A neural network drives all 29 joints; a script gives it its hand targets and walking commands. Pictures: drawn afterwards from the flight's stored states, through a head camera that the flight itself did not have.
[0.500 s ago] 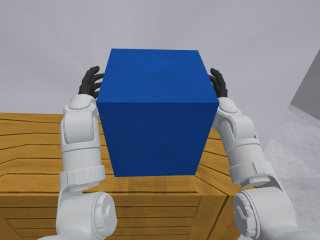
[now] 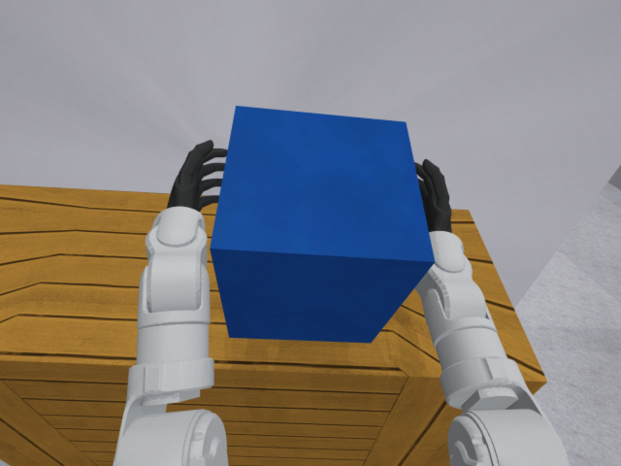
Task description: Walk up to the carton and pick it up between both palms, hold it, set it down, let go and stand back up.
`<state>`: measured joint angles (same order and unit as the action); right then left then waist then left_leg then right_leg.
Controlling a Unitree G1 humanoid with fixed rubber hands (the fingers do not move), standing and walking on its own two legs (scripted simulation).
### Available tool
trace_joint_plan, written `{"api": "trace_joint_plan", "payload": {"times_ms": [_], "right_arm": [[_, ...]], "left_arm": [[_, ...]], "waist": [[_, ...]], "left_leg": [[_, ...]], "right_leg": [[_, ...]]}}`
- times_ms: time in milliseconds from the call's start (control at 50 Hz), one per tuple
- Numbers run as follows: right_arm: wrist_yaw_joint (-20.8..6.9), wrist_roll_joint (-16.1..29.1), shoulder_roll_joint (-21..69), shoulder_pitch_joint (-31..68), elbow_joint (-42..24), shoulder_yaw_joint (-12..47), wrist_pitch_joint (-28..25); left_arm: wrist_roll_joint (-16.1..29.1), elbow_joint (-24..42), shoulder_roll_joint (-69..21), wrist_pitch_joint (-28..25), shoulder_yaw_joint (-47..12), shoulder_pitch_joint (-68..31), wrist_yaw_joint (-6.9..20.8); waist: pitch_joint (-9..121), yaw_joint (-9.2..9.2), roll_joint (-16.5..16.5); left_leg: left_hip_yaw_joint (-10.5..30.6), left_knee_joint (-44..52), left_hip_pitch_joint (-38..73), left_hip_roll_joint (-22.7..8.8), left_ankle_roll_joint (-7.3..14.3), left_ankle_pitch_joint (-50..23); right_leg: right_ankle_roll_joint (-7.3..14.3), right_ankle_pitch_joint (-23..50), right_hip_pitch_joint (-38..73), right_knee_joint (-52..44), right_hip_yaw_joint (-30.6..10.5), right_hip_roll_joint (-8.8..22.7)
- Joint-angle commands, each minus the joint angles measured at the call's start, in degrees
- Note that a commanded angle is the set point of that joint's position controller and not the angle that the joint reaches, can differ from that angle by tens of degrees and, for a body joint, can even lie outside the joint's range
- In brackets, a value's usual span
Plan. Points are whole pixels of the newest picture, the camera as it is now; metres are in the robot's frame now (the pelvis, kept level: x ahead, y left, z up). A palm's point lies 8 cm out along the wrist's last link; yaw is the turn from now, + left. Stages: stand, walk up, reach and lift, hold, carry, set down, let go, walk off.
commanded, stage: set down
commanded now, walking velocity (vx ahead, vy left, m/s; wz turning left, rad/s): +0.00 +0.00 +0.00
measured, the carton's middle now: (311, 237) +0.38 -0.01 +0.12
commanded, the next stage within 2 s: none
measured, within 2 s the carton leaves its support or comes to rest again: neither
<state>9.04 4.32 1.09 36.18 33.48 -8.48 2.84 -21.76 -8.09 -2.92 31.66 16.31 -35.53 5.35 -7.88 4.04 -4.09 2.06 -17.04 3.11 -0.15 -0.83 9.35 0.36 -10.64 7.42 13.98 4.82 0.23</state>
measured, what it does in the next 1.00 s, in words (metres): stands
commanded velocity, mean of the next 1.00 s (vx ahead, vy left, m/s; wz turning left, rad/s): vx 0.00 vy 0.00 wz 0.00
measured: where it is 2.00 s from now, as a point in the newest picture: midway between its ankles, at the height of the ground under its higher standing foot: outside the picture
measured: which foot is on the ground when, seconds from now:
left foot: down 0.00-1.00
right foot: down 0.00-1.00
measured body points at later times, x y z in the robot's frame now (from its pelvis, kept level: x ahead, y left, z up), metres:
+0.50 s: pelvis -0.01 +0.01 +0.00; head -0.03 +0.03 +0.45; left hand +0.39 +0.14 +0.17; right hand +0.37 -0.17 +0.15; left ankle +0.01 +0.12 -0.75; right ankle -0.02 -0.11 -0.75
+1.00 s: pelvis +0.01 +0.00 +0.00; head +0.00 +0.02 +0.45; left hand +0.43 +0.11 +0.14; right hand +0.39 -0.20 +0.14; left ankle +0.01 +0.12 -0.75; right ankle -0.02 -0.11 -0.75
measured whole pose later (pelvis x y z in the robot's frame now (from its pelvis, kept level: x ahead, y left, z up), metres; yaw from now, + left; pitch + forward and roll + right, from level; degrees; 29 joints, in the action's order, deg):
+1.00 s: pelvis +0.01 +0.00 +0.00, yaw -3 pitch -6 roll +0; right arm 6.0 -5.5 1.6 39.1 45.4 -18.9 -1.5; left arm -23.3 -31.6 -4.3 19.9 21.7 -41.3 3.9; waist -3.6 2.9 -3.8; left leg -1.1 -15.7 0.0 -1.0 -0.6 9.5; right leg 0.4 -11.0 1.9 15.3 1.8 -0.4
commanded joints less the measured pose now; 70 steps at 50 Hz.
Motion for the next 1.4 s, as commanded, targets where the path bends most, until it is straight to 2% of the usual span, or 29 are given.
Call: {"api": "trace_joint_plan", "payload": {"times_ms": [0,20,120,140,160,220,240,300,320,380,420,480,500,560,640,680,780,900,920,940,960,1020,1080,1100,1120,1180,1240,1300,1380], "right_arm": [[-4.52,2.94,19.67,41.93,-25.41,26.26,-6.98],[-4.21,2.16,19.8,38.92,-21.22,26.79,-5.72],[-3.47,3.06,23.23,39.54,-22.24,27.86,-4.74],[-3.84,2.31,22.66,38.08,-19.24,25.83,-4.26],[-4.21,3.38,23.52,38.86,-20.77,27.14,-4.61],[-5.27,1.31,20.28,38.69,-16.25,22.15,-4.52],[-5.39,2.08,21.13,39.44,-17.63,23.66,-4.44],[-6.27,-0.39,20.22,38.13,-12.07,19.65,-4.39],[-6.7,0.04,20.43,39.26,-13.52,20.54,-5.05],[-7.43,-2.33,19.51,39.84,-10.79,17.4,-5.64],[-7.97,-3.57,19.83,41.08,-9.79,14.53,-6.65],[-8.56,-5.37,19.97,46.26,-13.21,13.5,-9.62],[-8.65,-5.85,19.85,48.38,-14.06,12.94,-10.43],[-9.56,-8.75,20.47,47.65,-7.86,9.4,-10.19],[-9.93,-10.99,22.42,44.54,-5.07,7.5,-10.85],[-10.19,-10.86,22.95,44.31,-1.95,5.94,-10.58],[-10.62,-11.32,22.3,42.29,1.59,4.67,-9.29],[-9.99,-9.66,25.06,38.6,2.6,9.08,-8.19],[-9.77,-9.3,26.05,38.98,-0.27,10.99,-9.36],[-9.79,-9.15,25.39,40.01,0.15,10.21,-9.64],[-9.55,-9.86,25.2,38.91,0.12,10.11,-9.8],[-9.36,-10.73,27.68,38.89,-3.67,12.53,-12.25],[-9.3,-11.89,26.68,34.85,-0.74,10.87,-12.93],[-9.08,-10.39,27.76,37.38,-5.83,13.6,-14.09],[-8.74,-10.56,28.53,36.68,-6.23,14.67,-14.87],[-8.2,-11.37,29.47,36.92,-5.45,13.08,-14.93],[-8.62,-11.36,28.73,38.54,-7.87,12.94,-13.91],[-9.0,-11.22,28.44,35.01,-1.28,12.62,-11.62],[-10.31,-12.17,24.96,36.49,2.82,7.0,-8.39]], "left_arm": [[11.34,9.05,-24.23,-5.27,-26.91,-27.62,4.63],[9.24,3.95,-22.61,-4.38,-24.17,-24.05,5.11],[8.68,5.5,-22.24,-3.75,-23.45,-27.79,6.28],[8.71,6.84,-23.0,-4.21,-24.28,-29.92,6.23],[8.21,6.07,-23.57,-3.94,-23.26,-28.17,6.21],[7.02,2.7,-23.42,-3.52,-22.85,-28.47,6.21],[6.24,2.25,-23.3,-3.39,-21.14,-26.51,6.28],[4.96,-2.64,-23.08,-3.59,-19.1,-28.25,7.01],[4.68,-1.62,-22.84,-3.45,-17.89,-26.76,6.97],[4.24,-6.27,-23.59,-3.49,-15.99,-25.97,7.56],[5.47,-7.75,-24.64,-5.22,-16.79,-30.88,7.17],[9.23,-5.93,-27.83,-8.21,-22.42,-34.77,5.17],[10.16,-5.62,-28.92,-9.41,-24.35,-36.89,4.69],[9.43,-14.06,-26.72,-11.95,-20.94,-37.98,3.41],[9.52,-13.14,-30.06,-14.14,-21.83,-40.13,2.73],[7.9,-15.84,-28.57,-14.63,-19.62,-40.23,2.83],[3.3,-22.32,-24.95,-13.83,-12.75,-35.06,3.96],[1.21,-20.9,-23.02,-13.73,-7.23,-30.77,5.72],[1.97,-17.74,-24.6,-14.39,-8.87,-31.15,5.59],[1.61,-17.25,-24.06,-14.62,-8.51,-31.99,5.31],[2.39,-19.25,-24.25,-14.67,-8.54,-29.98,5.58],[4.97,-14.31,-27.34,-17.61,-14.25,-31.76,3.83],[6.2,-13.88,-29.13,-18.68,-17.86,-32.22,3.16],[7.62,-12.58,-31.17,-19.02,-20.86,-32.37,2.64],[9.0,-8.77,-33.76,-20.2,-24.67,-33.81,1.6],[10.59,-11.33,-33.76,-22.0,-26.48,-35.69,0.14],[10.39,-15.15,-31.69,-22.3,-24.75,-35.64,0.07],[6.28,-19.49,-29.88,-20.57,-18.75,-30.96,1.31],[3.64,-25.4,-25.76,-17.53,-11.11,-31.72,3.34]], "waist": [[36.27,1.66,1.34],[32.54,1.24,-0.14],[31.93,0.52,-0.16],[31.73,1.55,3.04],[29.65,-0.24,3.18],[27.66,1.21,7.8],[27.47,-1.27,5.73],[21.94,0.17,5.25],[23.61,-1.91,5.0],[20.81,-1.31,2.24],[21.39,-0.27,3.24],[30.06,0.36,3.54],[34.29,1.74,3.2],[32.44,1.24,2.42],[36.95,1.99,3.15],[34.12,1.6,6.64],[29.38,-1.84,5.84],[23.02,-5.15,1.41],[26.77,-4.16,0.82],[27.18,-4.47,3.26],[25.22,-3.27,-0.36],[35.52,-1.93,0.83],[36.95,1.69,3.41],[40.43,0.87,3.28],[46.29,1.91,4.43],[50.47,2.74,5.39],[49.47,1.36,3.36],[38.86,-1.16,4.11],[26.55,-3.36,3.18]], "left_leg": [[-4.88,-4.41,11.8,2.59,-2.46,-30.15],[-5.48,-3.32,8.0,2.96,-0.95,-23.89],[-5.05,-1.53,2.09,3.44,0.78,-14.82],[-4.84,-1.3,3.18,3.16,0.23,-14.93],[-4.79,-1.68,3.57,3.14,-0.09,-17.34],[-4.71,-1.52,6.34,2.44,-1.49,-18.31],[-5.06,-1.58,5.92,2.57,-0.86,-18.77],[-5.55,0.04,3.74,2.21,-0.4,-14.31],[-6.05,-0.03,4.58,2.12,-0.35,-15.18],[-6.11,1.45,5.67,1.44,0.11,-13.8],[-5.83,2.26,5.85,1.41,-0.44,-9.97],[-5.05,0.74,9.62,0.24,-1.55,-13.32],[-5.16,0.16,11.39,0.5,-1.9,-13.35],[-5.5,1.21,8.57,0.47,-0.87,-7.05],[-5.51,1.26,6.96,0.48,-1.26,-7.6],[-5.29,0.81,7.28,0.69,-1.78,-9.68],[-7.29,1.32,3.69,1.27,-0.83,-9.55],[-7.96,1.69,-1.66,2.41,0.9,-13.65],[-7.58,0.71,-1.53,2.5,0.6,-17.31],[-7.7,0.26,-0.78,2.6,-0.14,-19.22],[-7.73,0.69,-1.18,2.16,0.55,-17.45],[-7.43,-2.05,4.14,1.65,-1.01,-26.92],[-6.78,-3.03,6.09,1.36,-2.22,-27.29],[-6.16,-4.19,7.12,1.12,-2.86,-31.32],[-5.85,-5.66,9.08,1.07,-3.79,-34.53],[-5.46,-5.41,6.09,1.22,-3.68,-29.24],[-5.89,-4.41,3.25,1.25,-2.39,-24.88],[-6.7,-2.13,-0.58,1.5,-1.45,-20.6],[-7.67,2.0,-3.2,1.01,-0.55,-12.6]], "right_leg": [[-4.01,35.75,5.8,3.13,2.26,-2.83],[-4.28,36.89,7.21,3.18,1.41,-1.58],[-5.78,40.64,11.66,4.99,-0.29,0.16],[-5.23,37.71,9.8,5.05,0.4,-0.03],[-5.02,34.84,7.26,4.23,0.3,-0.76],[-3.7,27.01,2.2,2.73,2.07,-1.22],[-4.03,28.63,2.65,2.92,1.31,-1.49],[-3.41,21.34,0.5,1.89,2.31,-1.89],[-3.31,21.53,0.21,2.13,2.64,-1.94],[-2.82,16.38,-1.83,0.53,3.7,-2.66],[-2.45,8.25,-4.43,-1.0,4.12,-2.85],[-1.94,9.19,-7.31,-0.45,4.74,-3.48],[-1.78,10.18,-7.33,-0.45,5.47,-3.45],[-1.62,6.63,-9.27,-1.42,4.37,-2.84],[-1.96,8.92,-8.08,-0.73,4.17,-2.34],[-2.02,9.62,-6.63,-0.48,3.55,-1.97],[-2.98,12.01,-4.0,0.08,2.96,-1.33],[-4.76,23.89,2.66,2.76,0.78,-0.94],[-5.0,31.39,5.15,4.73,0.7,-0.95],[-4.76,30.42,3.56,4.78,1.02,-1.33],[-4.93,30.0,4.26,4.12,1.3,-1.61],[-4.8,39.24,3.58,5.89,1.79,-2.01],[-4.15,39.33,0.3,5.72,2.45,-2.47],[-4.21,40.82,-1.05,5.84,2.39,-2.8],[-3.79,44.76,-2.27,6.36,2.76,-3.21],[-3.69,43.29,-2.36,5.5,1.67,-2.31],[-4.09,41.22,-1.79,5.12,1.31,-2.04],[-4.12,38.8,2.55,4.49,0.43,-1.19],[-3.79,25.23,0.2,2.52,1.14,-1.64]]}}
